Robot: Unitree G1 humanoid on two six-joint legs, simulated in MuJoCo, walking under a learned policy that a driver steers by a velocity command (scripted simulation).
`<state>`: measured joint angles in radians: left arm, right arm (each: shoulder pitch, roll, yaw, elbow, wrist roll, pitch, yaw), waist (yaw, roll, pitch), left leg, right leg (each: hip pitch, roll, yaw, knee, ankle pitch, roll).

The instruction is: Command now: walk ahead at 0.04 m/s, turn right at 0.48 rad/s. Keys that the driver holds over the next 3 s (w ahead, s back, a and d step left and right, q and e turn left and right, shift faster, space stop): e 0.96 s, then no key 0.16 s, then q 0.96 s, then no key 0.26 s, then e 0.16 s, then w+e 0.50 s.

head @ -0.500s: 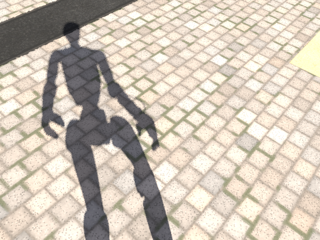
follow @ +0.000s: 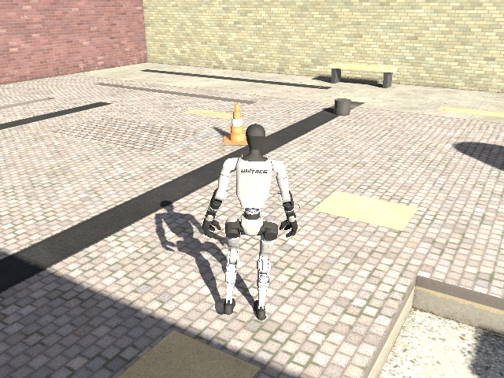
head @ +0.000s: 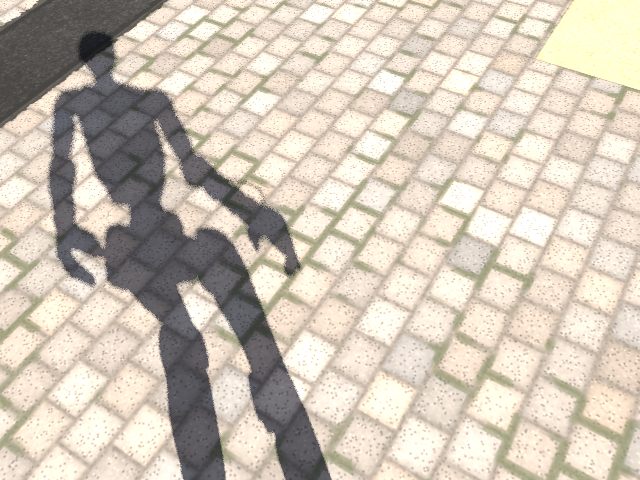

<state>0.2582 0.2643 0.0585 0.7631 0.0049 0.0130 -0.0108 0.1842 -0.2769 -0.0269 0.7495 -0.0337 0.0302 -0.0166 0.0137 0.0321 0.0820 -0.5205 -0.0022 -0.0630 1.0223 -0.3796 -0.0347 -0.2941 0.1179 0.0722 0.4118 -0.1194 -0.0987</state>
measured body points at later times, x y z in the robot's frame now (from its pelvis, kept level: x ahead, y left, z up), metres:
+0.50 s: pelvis +0.04 +0.06 +0.01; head +0.08 +0.08 +0.45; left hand +0.22 +0.31 -0.13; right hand +0.09 -0.24 -0.08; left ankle +0.07 +0.14 -0.74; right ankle -0.04 -0.06 -0.65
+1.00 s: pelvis +0.01 +0.02 +0.00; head +0.02 -0.02 +0.45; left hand +0.27 +0.19 -0.09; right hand -0.07 -0.27 -0.13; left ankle +0.09 +0.15 -0.67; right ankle -0.03 -0.04 -0.74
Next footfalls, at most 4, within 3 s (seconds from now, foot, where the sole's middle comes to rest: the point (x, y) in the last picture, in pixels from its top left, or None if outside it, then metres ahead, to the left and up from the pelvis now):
0.28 left None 0.11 0.13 -0.78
0.78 right None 0.00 -0.06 -0.78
1.28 left None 0.12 0.09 -0.78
1.58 right None -0.01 -0.07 -0.78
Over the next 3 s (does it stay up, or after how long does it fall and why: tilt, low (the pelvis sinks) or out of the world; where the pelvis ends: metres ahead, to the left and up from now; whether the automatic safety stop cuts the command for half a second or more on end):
stays up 0.11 0.05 0.01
